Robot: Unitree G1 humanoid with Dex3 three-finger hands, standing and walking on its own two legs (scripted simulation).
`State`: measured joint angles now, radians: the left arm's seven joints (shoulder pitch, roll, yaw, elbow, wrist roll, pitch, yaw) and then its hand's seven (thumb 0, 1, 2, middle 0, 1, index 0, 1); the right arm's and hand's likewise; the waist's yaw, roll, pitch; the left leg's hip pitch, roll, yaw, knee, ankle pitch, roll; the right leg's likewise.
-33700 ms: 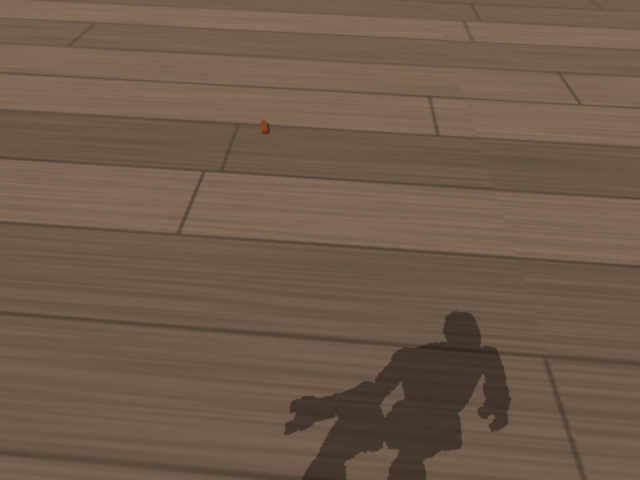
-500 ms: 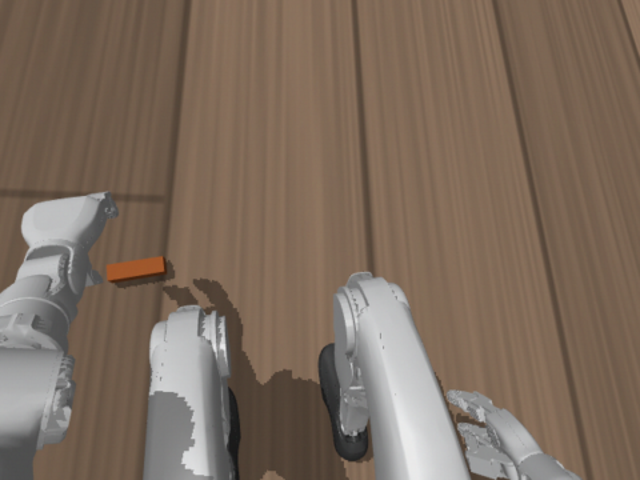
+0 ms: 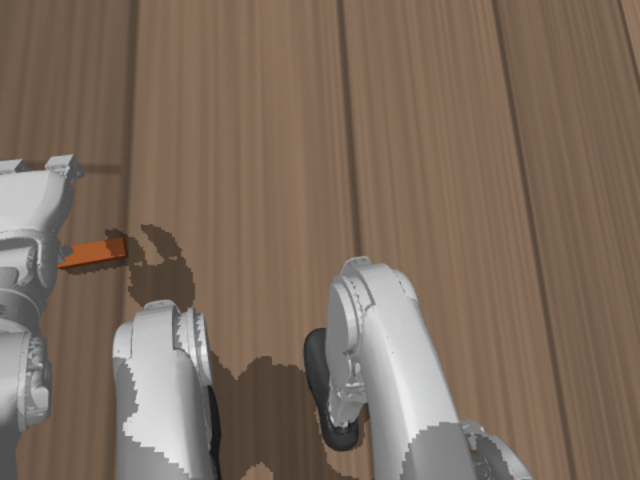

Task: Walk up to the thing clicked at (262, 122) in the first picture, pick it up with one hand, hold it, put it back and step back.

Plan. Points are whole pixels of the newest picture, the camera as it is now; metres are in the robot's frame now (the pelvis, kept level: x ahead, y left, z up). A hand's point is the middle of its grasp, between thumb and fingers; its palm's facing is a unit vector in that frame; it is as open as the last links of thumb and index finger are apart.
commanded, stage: home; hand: left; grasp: from above
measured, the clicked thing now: (92, 253) +0.43 +0.25 -0.32
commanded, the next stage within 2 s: none
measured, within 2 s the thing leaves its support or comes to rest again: neither
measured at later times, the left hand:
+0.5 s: hand out of the picture +0.32 +0.23 +0.01, palm faces -0.35 -0.38 -0.85, open 8.3 cm
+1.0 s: hand out of the picture +0.24 +0.19 +0.23, palm faces -0.05 -0.92 -0.40, open 7.4 cm
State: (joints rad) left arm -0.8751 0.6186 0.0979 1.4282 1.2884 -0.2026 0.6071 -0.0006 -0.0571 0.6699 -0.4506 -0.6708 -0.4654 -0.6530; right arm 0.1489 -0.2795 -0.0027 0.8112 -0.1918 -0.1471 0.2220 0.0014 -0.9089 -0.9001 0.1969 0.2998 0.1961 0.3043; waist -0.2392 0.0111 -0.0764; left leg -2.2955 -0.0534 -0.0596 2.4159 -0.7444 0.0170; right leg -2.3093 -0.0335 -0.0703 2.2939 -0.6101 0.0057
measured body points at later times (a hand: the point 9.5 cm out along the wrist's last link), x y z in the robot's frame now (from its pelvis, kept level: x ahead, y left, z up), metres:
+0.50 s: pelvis +0.00 +0.00 +0.14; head +0.16 +0.02 +0.56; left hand +0.34 +0.25 +0.06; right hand +0.16 -0.28 +0.02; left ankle +0.06 +0.11 -0.30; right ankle +0.11 -0.12 -0.30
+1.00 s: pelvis +0.04 -0.01 +0.31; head +0.12 +0.01 +0.76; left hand +0.24 +0.24 +0.26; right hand +0.23 -0.23 +0.23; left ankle +0.06 +0.11 -0.30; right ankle +0.11 -0.12 -0.30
